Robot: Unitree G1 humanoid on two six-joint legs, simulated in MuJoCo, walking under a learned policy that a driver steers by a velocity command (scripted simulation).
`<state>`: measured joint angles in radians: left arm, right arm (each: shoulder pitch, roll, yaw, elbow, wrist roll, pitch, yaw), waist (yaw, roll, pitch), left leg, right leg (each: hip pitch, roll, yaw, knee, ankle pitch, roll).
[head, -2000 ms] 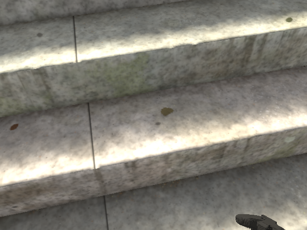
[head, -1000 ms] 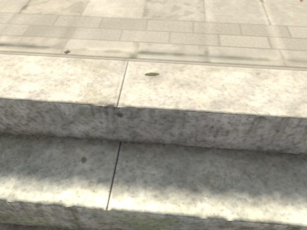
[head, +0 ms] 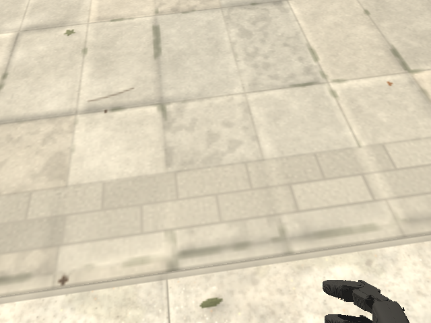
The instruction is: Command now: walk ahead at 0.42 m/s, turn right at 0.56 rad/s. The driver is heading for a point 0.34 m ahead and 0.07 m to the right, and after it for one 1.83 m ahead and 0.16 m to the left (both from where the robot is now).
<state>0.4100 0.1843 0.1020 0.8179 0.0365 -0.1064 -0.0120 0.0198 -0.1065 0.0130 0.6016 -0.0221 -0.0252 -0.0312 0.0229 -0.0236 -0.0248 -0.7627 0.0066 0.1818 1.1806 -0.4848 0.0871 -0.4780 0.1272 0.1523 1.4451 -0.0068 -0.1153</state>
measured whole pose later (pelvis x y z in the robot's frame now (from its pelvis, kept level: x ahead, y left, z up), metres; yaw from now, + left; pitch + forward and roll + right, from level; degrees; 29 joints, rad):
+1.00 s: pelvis +0.38 -0.11 +0.29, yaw +8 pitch +0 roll -1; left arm 0.32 0.28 0.08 0.79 0.03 -0.05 0.03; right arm 0.24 -0.24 -0.09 0.66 -0.03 0.03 0.07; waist 0.03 -0.05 -0.07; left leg -0.38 0.06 0.13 0.74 -0.42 0.10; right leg -0.18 -0.16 -0.39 0.50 -0.31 -0.01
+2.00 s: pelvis +0.91 +0.07 +0.28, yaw +12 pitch +3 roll -2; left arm 0.47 0.26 0.07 0.82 0.01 -0.06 -0.01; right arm 0.05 -0.22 0.01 0.62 -0.04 -0.08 0.01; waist 0.10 0.01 -0.01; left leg -0.46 0.01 0.00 0.52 -0.11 0.02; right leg -0.11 0.10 0.12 0.53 -0.43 -0.06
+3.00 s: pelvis +1.46 +0.05 +0.28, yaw +2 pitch +1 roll -1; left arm 0.40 0.23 0.03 0.90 0.02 -0.08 0.02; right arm 0.13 -0.23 -0.03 0.77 -0.03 -0.01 0.06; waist 0.04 0.02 0.04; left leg -0.59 0.01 0.10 0.63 -0.06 0.10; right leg 0.16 0.07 -0.20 0.20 -0.38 -0.06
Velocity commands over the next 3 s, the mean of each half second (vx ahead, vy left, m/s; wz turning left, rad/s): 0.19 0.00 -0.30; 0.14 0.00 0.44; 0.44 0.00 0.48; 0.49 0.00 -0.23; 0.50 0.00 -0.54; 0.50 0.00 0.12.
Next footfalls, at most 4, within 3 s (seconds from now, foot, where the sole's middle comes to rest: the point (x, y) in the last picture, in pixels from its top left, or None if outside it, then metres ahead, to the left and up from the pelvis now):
0.42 right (345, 315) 0.41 -0.23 -0.49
1.04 left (243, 313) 0.42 0.00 -0.49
1.50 right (259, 167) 0.86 -0.06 -0.49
1.98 left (177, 129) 1.03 0.20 -0.49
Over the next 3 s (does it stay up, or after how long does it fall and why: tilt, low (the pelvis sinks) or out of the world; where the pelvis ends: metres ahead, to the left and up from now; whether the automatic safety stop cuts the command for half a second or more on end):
stays up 1.46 0.05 0.28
